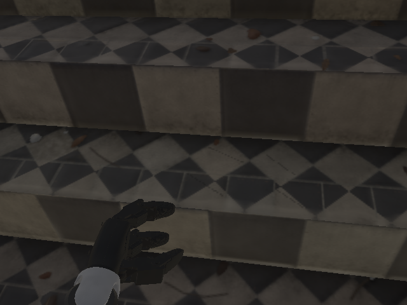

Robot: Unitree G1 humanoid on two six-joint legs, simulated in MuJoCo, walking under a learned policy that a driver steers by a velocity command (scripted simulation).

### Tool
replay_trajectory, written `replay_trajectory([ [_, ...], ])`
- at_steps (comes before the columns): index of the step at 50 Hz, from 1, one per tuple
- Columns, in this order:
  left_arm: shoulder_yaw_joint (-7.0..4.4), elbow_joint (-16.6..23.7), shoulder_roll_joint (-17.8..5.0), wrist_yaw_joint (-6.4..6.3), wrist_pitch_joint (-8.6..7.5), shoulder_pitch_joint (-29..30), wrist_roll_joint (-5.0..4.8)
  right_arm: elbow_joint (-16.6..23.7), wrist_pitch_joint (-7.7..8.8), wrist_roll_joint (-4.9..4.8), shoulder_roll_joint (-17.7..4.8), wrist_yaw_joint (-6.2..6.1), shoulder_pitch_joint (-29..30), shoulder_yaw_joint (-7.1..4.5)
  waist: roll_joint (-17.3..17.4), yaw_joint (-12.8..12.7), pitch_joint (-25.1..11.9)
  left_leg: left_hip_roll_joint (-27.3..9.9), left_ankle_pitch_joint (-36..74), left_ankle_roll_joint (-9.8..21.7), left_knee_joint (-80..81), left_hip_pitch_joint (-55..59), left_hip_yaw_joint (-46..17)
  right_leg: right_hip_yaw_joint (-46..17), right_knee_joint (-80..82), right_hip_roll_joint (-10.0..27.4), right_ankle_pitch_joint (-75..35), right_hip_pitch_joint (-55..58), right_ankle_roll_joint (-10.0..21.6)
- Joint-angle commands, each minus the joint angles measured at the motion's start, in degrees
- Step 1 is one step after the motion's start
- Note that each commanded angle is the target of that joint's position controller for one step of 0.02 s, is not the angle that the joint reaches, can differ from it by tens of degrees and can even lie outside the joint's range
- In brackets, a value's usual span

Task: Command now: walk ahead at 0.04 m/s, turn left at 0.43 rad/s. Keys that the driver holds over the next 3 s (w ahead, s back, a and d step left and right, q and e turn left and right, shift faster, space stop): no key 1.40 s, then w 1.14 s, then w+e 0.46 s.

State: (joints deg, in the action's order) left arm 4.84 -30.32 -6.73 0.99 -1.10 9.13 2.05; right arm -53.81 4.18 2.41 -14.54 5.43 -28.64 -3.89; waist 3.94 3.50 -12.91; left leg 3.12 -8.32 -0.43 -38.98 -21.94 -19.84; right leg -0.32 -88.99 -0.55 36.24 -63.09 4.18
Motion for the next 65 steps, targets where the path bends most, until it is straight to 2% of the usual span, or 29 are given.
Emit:
replay_trajectory([
  [1, -8.72, -9.45, -21.6, 2.14, 0.56, -33.01, 1.22, 5.9, -0.53, -3.59, -1.4, -0.63, 10.2, -2.49, -24.56, -13.17, -3.88, 10.15, 5.9, 2.22, -68.09, -34.94, -9.19, -65.11, 62.55, 18.55, -20.94, 43.34, 19.4],
  [2, -7.15, -13.03, -15.49, 4.21, -0.15, -24.32, -0.4, 5.46, -0.92, -4.68, 0.24, -1.61, 9.34, -1.38, -20.17, -5.69, 6.7, 8.14, 9.19, 4.76, -65.84, -40.94, -7.22, -48.54, 60.49, 14.11, -3.71, 34.1, 12.92],
  [3, -6.56, -13.17, -10.9, 4.26, -1.18, -13.91, -2.58, 3.77, -0.83, -2.99, -0.39, -2.45, 5.5, -0.08, -12.33, -1.08, 7.72, 3.68, 7.22, 5.22, -64.79, -39.86, -0.8, -36.15, 55.56, 12.62, -3.57, 28.77, 11.97],
  [4, -5.24, -14.03, -5.92, 3.59, -2.27, -8.98, -3.13, 4.08, -1.13, -1.87, -0.02, -2.54, 6.01, 1.15, -3.66, 1.19, 5.23, 0.82, 4.57, 4.45, -61.42, -36.1, 1.76, -29.99, 54.89, 10.28, -0.85, 25.83, 9.48],
  [5, -4.55, -13.64, -3.24, 2.55, -2.54, -4.81, -3.0, 3.59, -1.82, -2.49, 1.47, -1.96, 6.22, 2.16, -2.43, 3.13, 3.72, -1.49, 0.76, 2.2, -57.84, -32.67, 3.26, -26.36, 56.75, 7.81, -0.77, 23.61, 5.45],
  [6, -4.53, -14.04, -2.68, 1.23, -2.76, -3.0, -1.54, 1.6, -2.42, -2.64, 1.33, -1.63, 4.82, 2.65, -4.83, 2.79, 2.82, -2.01, 2.91, 1.07, -60.17, -31.72, 3.02, -24.92, 58.65, 6.87, -7.03, 23.37, 4.7],
  [8, -4.33, -15.4, -3.17, 0.6, -4.4, -5.38, -0.3, -0.25, -2.28, -2.65, -1.8, -0.89, 5.59, 2.48, -1.36, 1.28, 2.41, -2.06, 9.82, -0.32, -56.08, -29.25, 2.25, -16.22, 57.36, 4.57, -17.54, 25.16, 2.43],
  [10, -3.7, -16.74, -3.8, 2.01, -6.61, -7.31, -1.58, 0.53, -1.56, -1.23, -4.23, 0.03, 8.74, 1.95, -0.95, 1.53, 3.68, -3.71, 7.74, -1.56, -48.08, -25.11, 7.64, -7.12, 58.82, 3.47, -20.45, 24.92, 1.4],
  [11, -4.11, -17.99, -5.71, 2.36, -6.75, -12.41, -2.05, 2.24, -1.7, -0.85, -5.72, -0.79, 12.96, 1.61, -3.19, -0.85, 4.17, -4.09, 1.81, -2.98, -45.15, -28.82, 9.05, -9.44, 61.76, 5.91, -15.43, 30.74, 2.51],
  [13, -5.47, -21.17, -10.41, 2.33, -6.57, -22.69, -0.91, 2.77, -2.36, -1.31, -7.14, -2.35, 17.59, 0.81, -8.5, -5.94, 7.06, -4.12, 0.17, -2.66, -42.36, -35.68, 7.17, -16.02, 65.44, 9.84, -7.28, 41.1, 5.18],
  [14, -4.34, -20.27, -7.95, 3.57, -6.56, -21.41, -1.55, 3.17, -2.55, -1.31, -6.01, -2.57, 19.12, 1.1, -8.2, -6.01, 8.03, -5.18, -4.71, -3.16, -37.79, -34.28, 10.04, -14.51, 67.42, 10.33, -5.31, 43.25, 4.16],
  [15, -3.89, -20.72, -7.29, 4.61, -6.51, -21.65, -1.22, 4.25, -2.6, -1.57, -4.33, -2.5, 21.13, 1.61, -7.97, -6.07, 10.26, -7.39, -8.61, -3.74, -31.18, -34.56, 11.57, -15.91, 69.04, 11.56, -2.36, 44.73, 2.73],
  [16, -4.9, -20.97, -10.48, 4.68, -6.58, -23.05, -1.59, 4.36, -2.79, -0.89, -5.23, -2.35, 21.45, 1.12, -8.15, -6.41, 10.87, -8.26, -7.07, -3.54, -26.98, -30.7, 14.89, -15.47, 70.05, 11.84, -0.2, 44.22, 3.12],
  [17, -5.08, -20.96, -11.54, 4.9, -6.37, -21.43, -1.37, 4.28, -3.19, -0.29, -4.81, -2.0, 21.09, 1.17, -8.29, -5.39, 11.65, -8.16, -3.84, -2.94, -22.5, -24.11, 17.74, -13.9, 70.75, 10.94, -0.8, 40.26, 3.36],
  [18, -4.51, -19.82, -9.95, 5.28, -6.81, -16.99, -1.11, 4.17, -3.45, 0.34, -3.79, -0.86, 19.33, 1.12, -7.87, -3.17, 12.83, -8.47, -3.1, -2.63, -18.2, -11.34, 21.65, -7.25, 71.21, 8.68, -2.72, 31.87, 1.42],
  [20, -3.99, -21.51, -8.88, 6.3, -7.11, -18.41, -1.49, 5.12, -2.56, 0.16, -2.52, 1.35, 20.8, 0.68, -8.41, -2.33, 15.28, -7.11, -5.84, -3.48, -10.8, -0.79, 23.12, -6.37, 70.61, 9.34, -0.96, 30.83, 1.55],
  [22, -4.21, -22.74, -6.92, 7.83, -6.28, -19.59, -3.5, 4.79, -1.79, -0.83, -1.97, 1.51, 20.23, 1.08, -5.75, -2.06, 14.81, -8.37, 1.0, -1.54, 7.77, 1.74, 22.26, -7.43, 67.5, 9.91, -6.55, 39.45, 1.9],
  [23, -4.47, -23.32, -6.1, 8.35, -5.52, -21.26, -3.46, 5.44, -1.29, -0.61, -0.75, 0.96, 20.34, 1.6, -6.9, -3.23, 13.48, -8.9, 2.28, -0.32, 11.43, 4.16, 21.64, -7.69, 65.49, 9.49, -11.01, 42.52, 2.31],
  [24, -4.92, -23.62, -6.26, 8.34, -4.61, -24.02, -3.15, 6.75, -0.81, -0.28, -2.01, 0.8, 22.9, 1.7, -4.03, -5.88, 11.35, -8.96, 4.28, 2.05, 13.31, 5.47, 21.04, -4.44, 61.17, 6.36, -15.2, 45.11, 2.04],
  [25, -4.46, -23.98, -4.99, 8.13, -5.05, -30.96, -1.58, 7.1, -1.24, -2.59, -5.79, 0.76, 27.04, 0.77, 0.86, -10.26, 9.54, -8.25, -6.02, 5.41, 12.42, 3.5, 20.24, 0.62, 63.6, 2.2, -18.11, 47.85, -0.41],
  [26, -4.6, -23.22, -6.65, 8.15, -5.07, -25.61, -1.09, 5.76, -1.94, -1.99, -4.68, 0.88, 24.81, 0.26, -2.0, -6.6, 13.55, -8.19, -12.15, 5.31, 15.55, -3.43, 19.52, 2.31, 62.01, 1.48, -17.6, 50.74, -0.97],
  [27, -4.44, -22.5, -6.4, 8.22, -4.71, -23.8, -0.72, 4.88, -2.17, -1.97, -4.76, 0.77, 24.59, 0.39, -1.49, -5.73, 13.6, -8.34, -12.9, 5.37, 16.47, -3.66, 18.64, 2.89, 61.48, 1.12, -17.84, 50.67, -1.31],
  [28, -6.46, -24.33, -8.21, -0.03, -2.86, -27.82, -2.83, 2.6, -1.28, -2.39, 1.06, -3.99, 12.24, 2.66, -8.45, -5.16, 9.98, -10.74, 1.93, 4.73, 14.95, 7.35, 16.33, -1.97, 68.98, 5.73, -29.91, 51.1, -0.78],
  [29, -5.8, -24.47, -8.28, -3.14, -2.34, -27.65, -2.95, 1.87, -1.19, -2.2, 0.44, -6.43, 11.61, 2.8, -5.79, -4.12, 12.51, -9.4, 7.38, 2.87, 13.61, 8.97, 17.44, -2.19, 68.35, 5.62, -35.55, 51.26, -1.22],
  [31, -5.69, -23.86, -8.3, -4.83, -1.81, -26.41, -2.75, 1.95, -1.28, -2.09, -0.5, -7.91, 12.35, 3.11, -2.83, -4.91, 10.11, -9.65, 12.75, 1.87, 14.12, 11.31, 17.06, -2.44, 68.58, 6.2, -39.6, 54.73, -1.39],
  [34, -5.36, -24.2, -7.91, -4.83, -2.28, -27.27, -2.48, 2.07, -1.49, -1.83, -2.15, -7.97, 11.18, 2.82, -3.38, -4.68, 9.84, -10.18, 15.82, 2.34, 15.72, 13.07, 17.07, -1.85, 68.79, 6.58, -40.58, 57.13, -1.42],
  [39, -5.21, -25.78, -7.78, -4.82, -1.55, -29.35, -1.8, 2.23, -1.92, -1.47, -0.98, -7.95, 8.9, 3.16, -2.73, -4.54, 14.27, -10.97, 13.51, 2.76, 18.11, 12.12, 17.15, -2.02, 70.22, 7.45, -35.12, 55.72, -1.06],
  [55, -4.39, -27.21, -6.12, -5.51, -0.52, -34.93, -1.92, 2.33, -3.11, -1.71, -0.94, -8.63, 2.68, 3.53, -3.81, -4.01, 16.99, -10.67, 6.24, 3.16, 19.55, 12.09, 18.44, -1.83, 70.66, 7.6, -28.18, 53.04, -0.98],
  [65, -4.75, -26.77, -5.41, -6.02, -0.13, -37.78, -1.7, 0.76, -4.06, -1.77, 0.0, -8.71, 1.61, 3.24, -3.81, -3.47, 18.26, -10.26, -1.61, 3.81, 20.81, 11.1, 18.6, -1.59, 70.8, 7.51, -23.22, 50.66, -0.53],
])
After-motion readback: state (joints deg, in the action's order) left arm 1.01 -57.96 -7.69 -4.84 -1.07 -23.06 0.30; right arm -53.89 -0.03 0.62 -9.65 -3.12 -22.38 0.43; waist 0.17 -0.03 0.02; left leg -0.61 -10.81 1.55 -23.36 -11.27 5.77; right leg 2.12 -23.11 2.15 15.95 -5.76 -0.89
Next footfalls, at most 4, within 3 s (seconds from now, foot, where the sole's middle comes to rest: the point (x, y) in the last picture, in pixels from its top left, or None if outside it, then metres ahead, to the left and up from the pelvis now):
0.46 left None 0.16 0.12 -0.60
2.12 right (252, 301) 0.42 -0.08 -0.39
2.70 left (116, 302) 0.45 0.23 -0.40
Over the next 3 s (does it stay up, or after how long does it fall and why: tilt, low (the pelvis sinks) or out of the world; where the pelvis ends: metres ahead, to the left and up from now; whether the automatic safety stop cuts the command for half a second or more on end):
stays up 0.50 0.15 0.39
